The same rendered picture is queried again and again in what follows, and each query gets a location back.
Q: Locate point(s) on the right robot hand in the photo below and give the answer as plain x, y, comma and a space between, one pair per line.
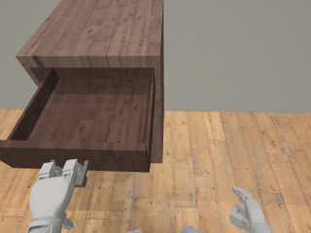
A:
244, 216

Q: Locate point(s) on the handle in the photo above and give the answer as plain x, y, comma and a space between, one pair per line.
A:
80, 179

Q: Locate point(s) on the drawer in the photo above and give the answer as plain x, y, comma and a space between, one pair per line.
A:
101, 114

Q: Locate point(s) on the robot left forearm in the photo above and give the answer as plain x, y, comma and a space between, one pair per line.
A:
45, 225

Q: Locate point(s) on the cabinet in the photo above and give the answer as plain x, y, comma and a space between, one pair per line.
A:
102, 34

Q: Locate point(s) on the robot right forearm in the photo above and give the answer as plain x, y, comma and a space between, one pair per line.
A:
260, 227

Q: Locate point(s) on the left robot hand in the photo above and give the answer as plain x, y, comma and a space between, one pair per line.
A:
50, 195

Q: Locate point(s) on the right robot shin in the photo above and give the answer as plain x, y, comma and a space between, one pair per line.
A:
188, 226

